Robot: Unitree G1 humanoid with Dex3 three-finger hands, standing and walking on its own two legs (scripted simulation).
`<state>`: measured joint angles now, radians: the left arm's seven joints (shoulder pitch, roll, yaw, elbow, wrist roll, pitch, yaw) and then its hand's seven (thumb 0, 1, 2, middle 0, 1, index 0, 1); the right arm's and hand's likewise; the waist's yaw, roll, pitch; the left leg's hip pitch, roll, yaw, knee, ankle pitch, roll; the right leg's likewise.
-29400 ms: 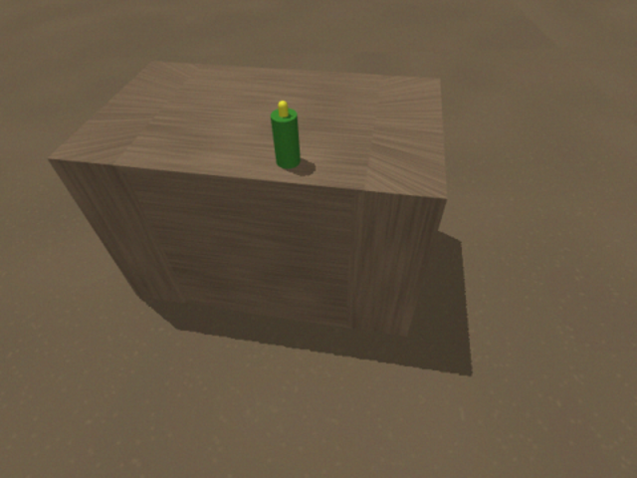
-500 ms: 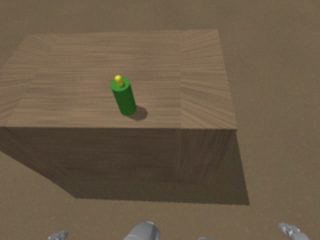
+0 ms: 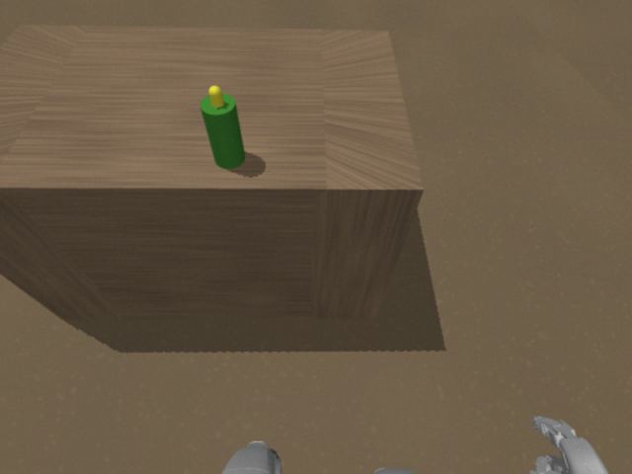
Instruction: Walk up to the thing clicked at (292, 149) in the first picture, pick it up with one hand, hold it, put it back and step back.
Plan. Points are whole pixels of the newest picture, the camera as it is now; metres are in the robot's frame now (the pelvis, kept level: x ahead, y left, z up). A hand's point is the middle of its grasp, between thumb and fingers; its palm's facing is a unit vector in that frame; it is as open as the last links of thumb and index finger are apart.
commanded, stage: step back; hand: left
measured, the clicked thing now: (222, 125) +0.69 +0.22 -0.02
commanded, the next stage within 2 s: none
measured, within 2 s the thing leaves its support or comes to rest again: neither
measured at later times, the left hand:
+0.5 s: hand out of the picture -0.05 +0.25 -0.14, palm faces +0.09 -0.91 -0.40, open 7.3 cm
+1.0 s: hand out of the picture -0.27 +0.21 -0.12, palm faces +0.10 -0.87 -0.48, open 7.3 cm
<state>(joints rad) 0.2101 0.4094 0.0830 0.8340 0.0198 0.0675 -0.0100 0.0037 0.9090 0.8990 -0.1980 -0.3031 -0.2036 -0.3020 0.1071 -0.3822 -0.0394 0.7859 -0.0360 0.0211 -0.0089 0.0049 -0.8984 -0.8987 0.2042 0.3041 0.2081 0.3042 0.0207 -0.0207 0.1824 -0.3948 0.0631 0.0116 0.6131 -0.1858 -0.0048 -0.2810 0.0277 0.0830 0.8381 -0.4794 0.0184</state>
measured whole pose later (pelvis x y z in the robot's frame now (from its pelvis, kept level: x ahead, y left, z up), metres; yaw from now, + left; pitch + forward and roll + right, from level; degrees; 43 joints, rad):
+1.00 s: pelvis -0.32 -0.08 +0.00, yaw +7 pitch -2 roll +2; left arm 0.19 0.38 0.06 0.85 0.05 0.01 0.02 0.00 0.90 0.90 -0.20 -0.30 -0.21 -0.30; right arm 0.18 -0.42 -0.06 0.90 -0.03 0.07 -0.01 0.01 -0.90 -0.90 0.20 0.30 0.20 0.30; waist 0.03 0.05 0.14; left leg -0.37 -0.05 -0.11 0.97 -0.52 -0.02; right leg -0.35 -0.04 -0.04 0.67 -0.28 -0.03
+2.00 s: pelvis -0.32 -0.03 +0.01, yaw +4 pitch -2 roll +0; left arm 0.10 0.37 0.02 1.05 0.01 -0.02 0.00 0.00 0.91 0.90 -0.20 -0.30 -0.20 -0.30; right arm 0.05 -0.32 -0.02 1.06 -0.01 -0.01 0.00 0.01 -0.90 -0.90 0.20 0.30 0.21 0.30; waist 0.02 0.00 0.07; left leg -0.21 0.03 0.05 0.51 -0.26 0.00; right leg -0.16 -0.01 0.05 0.49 -0.29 0.03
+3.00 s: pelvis -0.32 -0.04 +0.03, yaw +5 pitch -2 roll +0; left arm 0.12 0.36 0.00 1.14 0.01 -0.01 -0.01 0.00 0.91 0.90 -0.20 -0.30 -0.20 -0.30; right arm 0.09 -0.35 -0.01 1.15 -0.01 -0.02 0.01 0.01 -0.90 -0.90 0.20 0.30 0.20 0.30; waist 0.00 0.00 0.06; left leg -0.15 0.02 0.03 0.33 -0.15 -0.01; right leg -0.09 -0.02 0.03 0.32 -0.19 0.03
